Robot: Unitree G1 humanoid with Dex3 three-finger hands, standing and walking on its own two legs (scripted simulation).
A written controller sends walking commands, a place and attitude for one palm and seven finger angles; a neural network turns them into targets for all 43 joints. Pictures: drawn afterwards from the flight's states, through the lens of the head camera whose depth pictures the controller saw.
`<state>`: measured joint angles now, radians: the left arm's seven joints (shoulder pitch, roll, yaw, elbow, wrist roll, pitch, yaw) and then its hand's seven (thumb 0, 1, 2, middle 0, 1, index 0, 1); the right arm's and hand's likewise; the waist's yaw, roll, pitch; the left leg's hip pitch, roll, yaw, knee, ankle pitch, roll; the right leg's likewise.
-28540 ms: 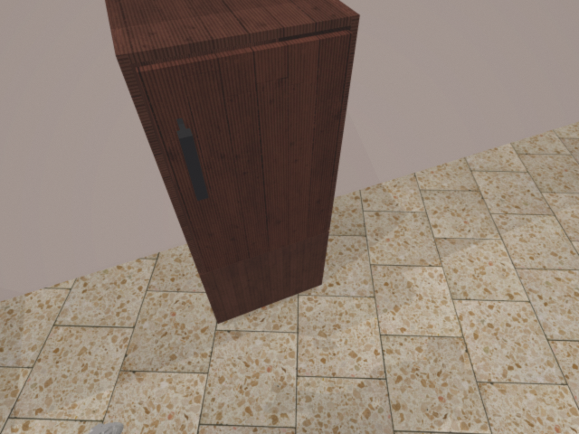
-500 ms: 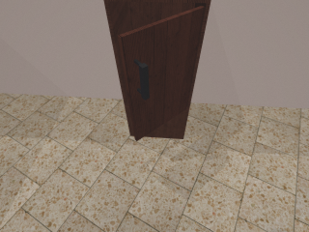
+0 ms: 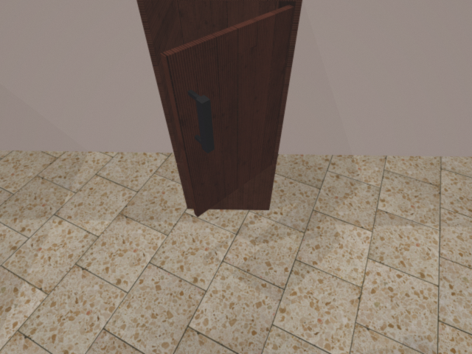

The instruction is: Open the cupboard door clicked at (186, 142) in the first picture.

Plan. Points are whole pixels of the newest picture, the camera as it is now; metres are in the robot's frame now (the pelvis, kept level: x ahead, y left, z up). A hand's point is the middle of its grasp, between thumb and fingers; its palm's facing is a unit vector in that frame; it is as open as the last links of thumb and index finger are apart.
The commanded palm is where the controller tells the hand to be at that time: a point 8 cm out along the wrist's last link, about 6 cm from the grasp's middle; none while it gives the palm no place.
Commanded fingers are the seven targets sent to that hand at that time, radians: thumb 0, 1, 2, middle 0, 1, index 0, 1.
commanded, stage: walk to a spot facing it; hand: left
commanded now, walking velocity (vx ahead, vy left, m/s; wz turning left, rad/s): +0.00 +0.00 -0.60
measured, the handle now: (200, 122) +0.61 +0.13 +0.03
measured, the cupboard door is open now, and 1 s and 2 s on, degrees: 43 43 43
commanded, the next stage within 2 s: none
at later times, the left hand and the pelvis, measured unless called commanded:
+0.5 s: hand out of the picture +0.05 +0.17 -0.17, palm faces -0.18 -0.95 -0.26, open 7.4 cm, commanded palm none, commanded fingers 0.00 0.90 0.90 -0.20 -0.30 -0.20 -0.30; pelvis -0.03 -0.02 +0.00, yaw -15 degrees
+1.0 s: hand out of the picture +0.12 +0.14 -0.18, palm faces -0.49 -0.83 -0.28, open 7.4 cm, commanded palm none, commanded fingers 0.00 0.90 0.90 -0.20 -0.30 -0.20 -0.30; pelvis -0.06 -0.01 -0.02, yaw -31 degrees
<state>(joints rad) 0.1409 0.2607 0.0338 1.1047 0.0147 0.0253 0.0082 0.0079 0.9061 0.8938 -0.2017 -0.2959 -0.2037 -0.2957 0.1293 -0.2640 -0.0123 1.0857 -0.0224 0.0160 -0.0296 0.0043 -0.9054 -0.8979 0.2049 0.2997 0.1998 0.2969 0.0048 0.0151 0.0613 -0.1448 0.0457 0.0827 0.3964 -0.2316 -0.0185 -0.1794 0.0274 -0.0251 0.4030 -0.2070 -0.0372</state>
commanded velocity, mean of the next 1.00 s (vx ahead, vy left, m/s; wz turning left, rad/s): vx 0.00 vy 0.00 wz -0.60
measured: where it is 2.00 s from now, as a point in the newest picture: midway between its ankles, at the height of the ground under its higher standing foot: outside the picture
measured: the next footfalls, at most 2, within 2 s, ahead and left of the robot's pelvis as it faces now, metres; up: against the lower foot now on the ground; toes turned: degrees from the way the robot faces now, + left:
left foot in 0.62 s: +0.07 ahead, +0.09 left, +0.00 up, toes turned -30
right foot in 0.86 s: -0.03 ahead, -0.17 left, +0.00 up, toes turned -26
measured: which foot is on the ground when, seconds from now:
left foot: down 0.00-0.24, up 0.26-0.60, down 0.62-1.00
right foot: down 0.00-0.62, up 0.64-0.84, down 0.86-1.00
